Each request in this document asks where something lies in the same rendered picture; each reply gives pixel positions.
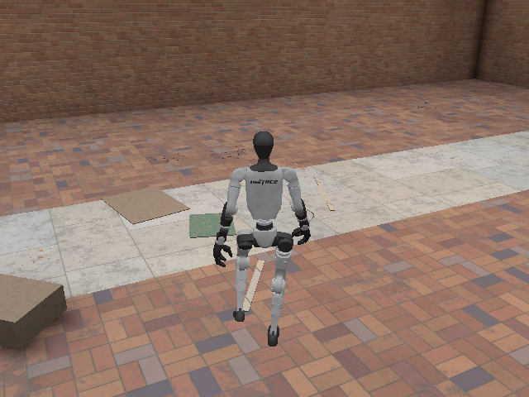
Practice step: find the robot left upper arm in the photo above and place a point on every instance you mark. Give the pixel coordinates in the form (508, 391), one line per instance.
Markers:
(234, 189)

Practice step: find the right robot thigh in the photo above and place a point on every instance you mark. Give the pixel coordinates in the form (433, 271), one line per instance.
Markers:
(284, 242)

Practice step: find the right robot hand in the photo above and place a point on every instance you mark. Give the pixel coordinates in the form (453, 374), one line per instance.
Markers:
(298, 232)

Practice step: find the left robot hand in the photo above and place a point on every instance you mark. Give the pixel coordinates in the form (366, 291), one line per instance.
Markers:
(218, 256)

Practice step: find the robot right forearm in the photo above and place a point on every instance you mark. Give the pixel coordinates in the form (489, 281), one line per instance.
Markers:
(302, 218)

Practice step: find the robot left forearm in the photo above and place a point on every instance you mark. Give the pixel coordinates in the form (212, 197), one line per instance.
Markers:
(224, 226)

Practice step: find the robot torso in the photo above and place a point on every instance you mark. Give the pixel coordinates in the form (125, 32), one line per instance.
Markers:
(264, 199)

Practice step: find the robot right upper arm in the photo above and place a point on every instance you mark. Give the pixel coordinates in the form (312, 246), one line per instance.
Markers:
(290, 175)

